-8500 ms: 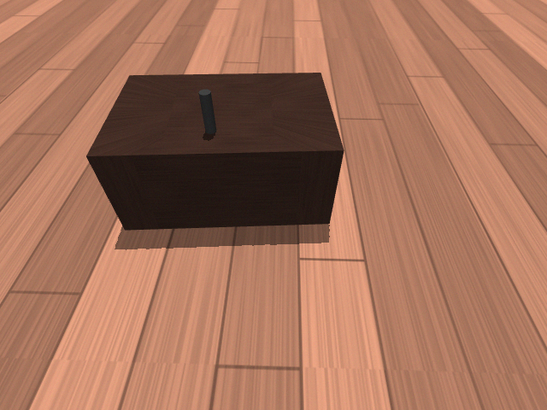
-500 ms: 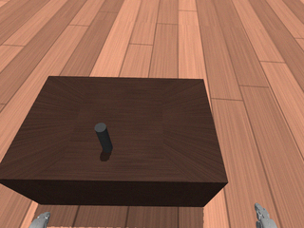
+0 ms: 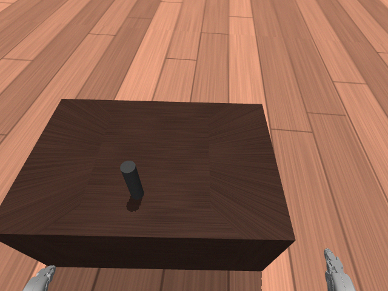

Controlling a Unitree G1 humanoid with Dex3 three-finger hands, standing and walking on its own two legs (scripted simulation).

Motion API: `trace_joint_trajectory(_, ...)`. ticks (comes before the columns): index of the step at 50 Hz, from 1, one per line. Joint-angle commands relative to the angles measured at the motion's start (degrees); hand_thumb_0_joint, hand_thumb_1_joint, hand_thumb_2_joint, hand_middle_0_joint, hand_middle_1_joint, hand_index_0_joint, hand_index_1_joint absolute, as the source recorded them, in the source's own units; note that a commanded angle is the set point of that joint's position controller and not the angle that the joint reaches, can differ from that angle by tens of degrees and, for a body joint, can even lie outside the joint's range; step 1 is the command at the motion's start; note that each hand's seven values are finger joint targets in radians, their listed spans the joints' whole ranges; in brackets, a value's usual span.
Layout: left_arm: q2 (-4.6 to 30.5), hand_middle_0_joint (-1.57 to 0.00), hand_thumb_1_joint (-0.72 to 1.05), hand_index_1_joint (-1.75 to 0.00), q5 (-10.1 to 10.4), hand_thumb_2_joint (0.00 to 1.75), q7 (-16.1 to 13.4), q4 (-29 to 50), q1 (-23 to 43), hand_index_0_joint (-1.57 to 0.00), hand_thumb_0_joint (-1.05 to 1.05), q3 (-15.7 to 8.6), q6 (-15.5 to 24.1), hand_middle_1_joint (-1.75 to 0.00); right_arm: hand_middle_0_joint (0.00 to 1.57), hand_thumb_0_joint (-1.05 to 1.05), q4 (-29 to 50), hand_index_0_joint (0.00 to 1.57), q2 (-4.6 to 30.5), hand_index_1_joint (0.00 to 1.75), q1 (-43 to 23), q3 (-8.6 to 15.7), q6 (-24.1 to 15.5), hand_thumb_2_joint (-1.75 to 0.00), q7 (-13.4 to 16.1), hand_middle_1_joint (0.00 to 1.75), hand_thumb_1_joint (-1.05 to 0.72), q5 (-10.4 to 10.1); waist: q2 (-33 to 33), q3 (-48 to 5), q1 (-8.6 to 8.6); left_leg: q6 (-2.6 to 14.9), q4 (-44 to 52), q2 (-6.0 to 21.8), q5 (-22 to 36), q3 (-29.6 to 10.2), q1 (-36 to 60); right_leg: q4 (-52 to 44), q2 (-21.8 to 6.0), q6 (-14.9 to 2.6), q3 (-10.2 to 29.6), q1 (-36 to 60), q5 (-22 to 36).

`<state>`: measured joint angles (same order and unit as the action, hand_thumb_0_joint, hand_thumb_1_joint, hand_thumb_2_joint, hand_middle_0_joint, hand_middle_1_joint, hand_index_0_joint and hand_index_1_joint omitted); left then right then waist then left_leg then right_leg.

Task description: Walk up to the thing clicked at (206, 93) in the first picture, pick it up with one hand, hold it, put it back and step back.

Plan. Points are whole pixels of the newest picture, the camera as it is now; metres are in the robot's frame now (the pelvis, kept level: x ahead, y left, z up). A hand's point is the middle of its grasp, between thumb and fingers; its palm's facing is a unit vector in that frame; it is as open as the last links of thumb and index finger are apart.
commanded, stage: go down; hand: left
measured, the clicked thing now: (133, 181) +0.50 +0.21 -0.21
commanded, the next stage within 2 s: approach in 2.00 s
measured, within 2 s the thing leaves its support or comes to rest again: neither
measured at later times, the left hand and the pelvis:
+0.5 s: hand out of the picture +0.14 +0.28 -0.09, palm faces +0.11 -0.95 -0.30, open 17.6 cm; pelvis -0.01 +0.00 -0.02, yaw +0 degrees
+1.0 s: hand (37, 240) +0.25 +0.33 -0.03, palm faces +0.19 -0.95 -0.23, open 17.6 cm; pelvis -0.03 +0.00 -0.02, yaw +0 degrees
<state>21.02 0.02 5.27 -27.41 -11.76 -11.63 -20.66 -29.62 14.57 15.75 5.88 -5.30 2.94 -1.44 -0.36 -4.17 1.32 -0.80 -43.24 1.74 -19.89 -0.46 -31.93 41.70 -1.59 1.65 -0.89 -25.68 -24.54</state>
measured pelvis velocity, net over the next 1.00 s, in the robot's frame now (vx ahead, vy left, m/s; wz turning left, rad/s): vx -0.03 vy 0.00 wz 0.01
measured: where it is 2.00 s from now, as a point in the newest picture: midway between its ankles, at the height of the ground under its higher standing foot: outside the picture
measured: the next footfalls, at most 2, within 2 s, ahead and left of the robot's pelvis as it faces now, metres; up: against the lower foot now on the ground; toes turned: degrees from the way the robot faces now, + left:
none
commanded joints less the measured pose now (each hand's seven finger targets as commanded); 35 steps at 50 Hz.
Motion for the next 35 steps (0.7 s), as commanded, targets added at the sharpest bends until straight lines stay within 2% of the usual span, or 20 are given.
trace_joint_trajectory(1,12.53,-0.08,-0.60,-0.04,0.17,0.03,-0.13,10.71,2.07,-0.07,0.00,-4.75,1.29,-0.04,0.05,0.00,10.36,0.05,8.48,0.05,-0.59,3.00,-3.32,-0.04,0.43,0.05,0.55,-0.20,-3.18,-11.59,-0.52,1.15,2.56,-1.04,20.52,0.73,11.32,-3.53,1.68,-1.17,-1.51,-0.07,21.72)
trace_joint_trajectory(2,13.58,-0.08,-0.61,-0.04,0.18,0.02,-0.02,10.45,0.95,-0.07,0.00,-5.85,1.13,-0.04,0.05,0.00,12.16,0.05,9.12,0.05,-1.21,3.25,-3.46,-0.04,0.50,0.05,0.55,-0.31,-2.67,-12.03,-0.56,1.22,2.21,-1.05,20.36,0.70,10.98,-3.21,1.66,-1.12,-1.47,0.35,21.78)
trace_joint_trajectory(3,12.88,-0.07,-0.60,-0.04,0.19,0.03,0.10,10.95,1.52,-0.07,0.00,-5.25,1.00,-0.03,0.05,0.00,11.86,0.05,8.45,0.05,-0.31,2.95,-3.44,-0.04,0.53,0.05,0.55,-0.25,-2.14,-12.06,-0.45,1.34,2.04,-1.06,19.66,0.60,10.65,-3.12,1.68,-1.06,-1.35,-0.02,21.25)
trace_joint_trajectory(4,13.21,-0.07,-0.60,-0.04,0.24,0.03,0.06,11.85,0.62,-0.07,0.00,-5.99,1.11,-0.03,0.05,0.00,14.29,0.05,8.94,0.05,-1.76,3.37,-3.60,-0.04,0.64,0.05,0.55,-0.25,-2.28,-12.23,-0.64,1.17,2.10,-1.11,18.81,0.67,10.14,-2.76,1.60,-1.12,-1.38,0.11,20.65)
trace_joint_trajectory(5,12.97,-0.07,-0.61,-0.04,0.38,0.03,0.26,12.42,1.03,-0.07,0.00,-5.46,0.98,-0.03,0.05,0.00,11.79,0.05,8.12,0.05,0.89,3.12,-3.19,-0.04,0.74,0.05,0.55,-0.21,-2.76,-11.26,-0.57,1.21,2.05,-1.19,17.32,0.65,9.70,-2.99,1.59,-1.14,-1.30,-0.68,19.24)
trace_joint_trajectory(10,14.09,-0.07,-0.59,-0.05,0.58,0.05,0.76,14.60,-1.76,-0.06,0.00,-7.25,0.13,-0.04,0.05,0.00,16.78,0.05,8.90,0.05,1.09,3.59,-3.10,-0.04,1.13,0.05,0.56,-0.34,-3.25,-10.71,-0.55,0.84,1.80,-1.16,14.78,0.60,8.17,-1.98,1.89,-1.42,-1.66,-2.55,16.13)
trace_joint_trajectory(13,14.24,-0.07,-0.60,-0.04,0.73,0.04,1.19,15.73,-1.70,-0.07,0.00,-7.25,-0.37,-0.04,0.05,0.00,15.86,0.05,7.51,0.05,3.68,2.47,-2.83,-0.04,1.25,0.05,0.55,-0.48,-3.15,-8.46,-0.33,1.05,1.19,-1.49,12.13,0.77,6.34,-1.95,1.75,-1.32,-1.50,-4.06,14.10)
trace_joint_trajectory(15,14.92,-0.07,-0.60,-0.05,0.79,0.04,1.34,17.40,-1.89,-0.06,0.00,-7.80,-0.73,-0.04,0.05,0.00,19.44,0.05,7.70,0.05,2.95,2.73,-2.96,-0.04,1.48,0.05,0.56,-0.64,-3.04,-8.70,-0.40,1.05,1.12,-1.64,10.35,0.96,5.75,-2.04,1.67,-1.37,-1.49,-5.02,12.31)
trace_joint_trajectory(16,13.95,-0.07,-0.60,-0.05,1.04,0.04,1.76,16.97,-1.85,-0.06,0.00,-7.25,-0.76,-0.04,0.05,0.00,17.48,0.05,7.45,0.05,4.61,2.55,-2.71,-0.04,1.45,0.05,0.55,-0.58,-3.11,-7.32,0.08,1.03,1.40,-1.51,8.47,0.80,5.34,-1.89,1.89,-1.49,-1.63,-5.96,10.23)
trace_joint_trajectory(17,15.62,-0.07,-0.61,-0.05,1.06,0.04,1.69,19.25,-1.98,-0.07,0.00,-8.63,-0.72,-0.04,0.05,0.00,21.48,0.05,8.12,0.05,2.59,2.81,-3.06,-0.04,1.72,0.05,0.56,-0.67,-3.24,-8.68,-0.64,1.02,1.04,-1.61,8.51,0.89,4.95,-1.77,1.74,-1.50,-1.58,-5.61,10.20)
trace_joint_trajectory(18,14.30,-0.07,-0.61,-0.05,1.13,0.04,1.86,18.41,-2.60,-0.07,0.00,-7.88,-0.84,-0.04,0.05,0.00,20.99,0.05,7.75,0.05,3.62,2.43,-3.01,-0.04,1.65,0.05,0.56,-0.59,-2.78,-7.78,-0.17,1.02,1.06,-1.66,7.43,0.84,4.53,-1.64,1.85,-1.51,-1.63,-6.18,9.21)
trace_joint_trajectory(19,14.53,-0.06,-0.61,-0.05,1.20,0.05,2.10,19.01,-3.29,-0.06,0.00,-8.33,-0.92,-0.04,0.05,0.00,20.52,0.05,6.96,0.05,5.19,2.00,-2.98,-0.04,1.66,0.05,0.56,-0.53,-3.64,-9.03,-0.60,1.01,0.57,-1.61,8.32,0.86,4.82,-1.06,1.79,-1.56,-1.61,-6.11,9.86)
trace_joint_trajectory(22,14.12,-0.07,-0.61,-0.06,1.51,0.06,2.57,20.85,-2.87,-0.06,0.00,-7.95,-1.04,-0.05,0.05,0.00,22.12,0.05,6.92,0.05,6.18,2.04,-3.03,-0.04,1.84,0.05,0.56,-0.51,-3.69,-8.97,-0.08,0.90,0.08,-1.39,7.88,0.48,4.45,0.04,2.01,-1.49,-1.83,-7.14,9.32)
trace_joint_trajectory(23,15.47,-0.07,-0.61,-0.06,1.64,0.06,2.51,22.25,-3.26,-0.06,0.00,-9.32,-1.01,-0.05,0.05,0.00,25.47,0.05,7.94,0.05,4.09,2.49,-3.34,-0.04,2.03,0.05,0.56,-0.61,-3.66,-10.32,-0.45,0.85,-0.34,-1.49,8.27,0.65,4.44,0.20,1.89,-1.45,-1.75,-6.99,9.63)
trace_joint_trajectory(26,14.95,-0.06,-0.61,-0.07,1.81,0.08,2.89,22.89,-3.12,-0.05,0.00,-9.02,-0.81,-0.05,0.05,0.00,25.02,0.05,6.66,0.05,6.66,1.55,-3.19,-0.04,2.16,0.05,0.56,-0.45,-4.14,-9.52,-0.19,0.75,-0.43,-1.29,6.50,0.26,3.73,0.96,2.17,-1.51,-1.87,-8.27,7.69)
trace_joint_trajectory(28,16.16,-0.06,-0.61,-0.06,1.95,0.07,2.72,24.11,-4.22,-0.05,0.00,-10.32,-0.61,-0.05,0.05,0.00,26.85,0.05,6.53,0.05,6.78,0.87,-3.47,-0.04,2.40,0.05,0.56,-0.56,-4.71,-9.56,-0.71,0.69,-0.65,-1.30,6.09,0.14,3.06,1.40,2.12,-1.70,-2.01,-8.22,7.04)
trace_joint_trajectory(30,16.54,-0.06,-0.61,-0.06,2.14,0.08,2.85,24.15,-4.71,-0.05,0.00,-10.76,-0.83,-0.05,0.05,0.00,27.97,0.05,6.74,0.05,7.77,0.98,-3.36,-0.04,2.77,0.05,0.55,-0.62,-3.47,-9.61,-0.32,0.97,-1.37,-1.61,4.88,0.43,2.44,1.03,1.96,-1.42,-1.59,-8.86,6.21)
trace_joint_trajectory(33,19.47,-0.06,-0.61,-0.07,2.27,0.07,2.89,25.78,0.88,-0.05,0.00,-11.95,-0.24,-0.05,0.05,0.00,26.63,0.05,7.74,0.05,8.32,2.17,-3.79,-0.04,3.47,0.05,0.55,-0.75,-4.69,-8.16,0.77,1.12,-1.86,-1.62,2.75,0.40,1.50,1.02,1.68,-1.36,-1.06,-10.51,4.71)
trace_joint_trajectory(34,18.38,-0.06,-0.61,-0.07,2.49,0.09,3.15,24.11,1.79,-0.05,0.00,-11.24,-0.20,-0.06,0.05,0.00,25.39,0.05,6.16,0.05,9.69,1.05,-3.96,-0.04,3.54,0.05,0.54,-0.77,-4.20,-7.18,0.99,1.22,-2.24,-1.62,2.28,0.49,1.18,0.94,1.52,-1.18,-0.80,-11.25,4.46)
trace_joint_trajectory(35,19.17,-0.06,-0.61,-0.08,2.82,0.09,3.19,25.23,4.68,-0.05,0.00,-11.74,0.15,-0.06,0.05,0.00,26.46,0.05,6.37,0.05,8.96,1.32,-4.27,-0.05,3.72,0.05,0.54,-0.91,-4.17,-7.97,1.34,1.26,-2.17,-1.56,1.82,0.47,1.49,0.95,1.48,-1.14,-0.57,-11.69,4.25)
